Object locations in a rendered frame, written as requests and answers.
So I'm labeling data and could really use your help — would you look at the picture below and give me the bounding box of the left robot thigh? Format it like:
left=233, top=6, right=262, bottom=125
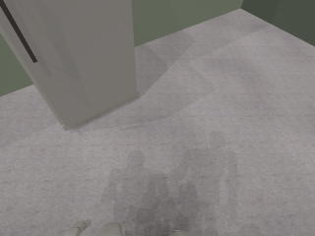
left=97, top=221, right=125, bottom=236

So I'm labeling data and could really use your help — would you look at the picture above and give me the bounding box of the handle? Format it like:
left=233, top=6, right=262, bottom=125
left=0, top=0, right=37, bottom=63

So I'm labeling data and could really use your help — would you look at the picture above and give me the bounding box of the left robot hand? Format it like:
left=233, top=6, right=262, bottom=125
left=63, top=219, right=92, bottom=236

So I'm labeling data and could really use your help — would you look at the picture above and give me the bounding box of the fridge door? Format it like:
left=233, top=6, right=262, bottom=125
left=0, top=0, right=138, bottom=127

